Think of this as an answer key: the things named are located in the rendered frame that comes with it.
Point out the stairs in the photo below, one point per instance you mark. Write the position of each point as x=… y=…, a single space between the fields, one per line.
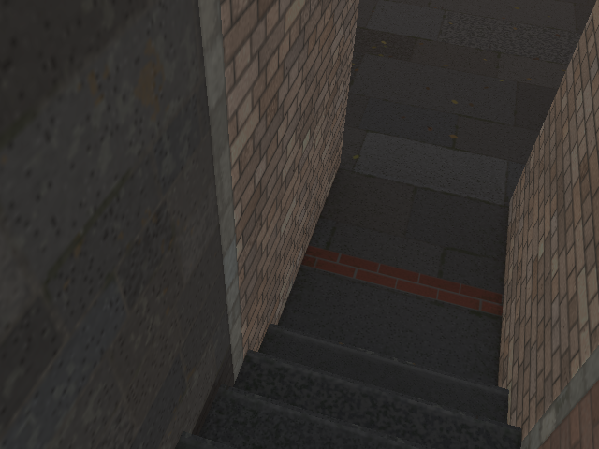
x=243 y=422

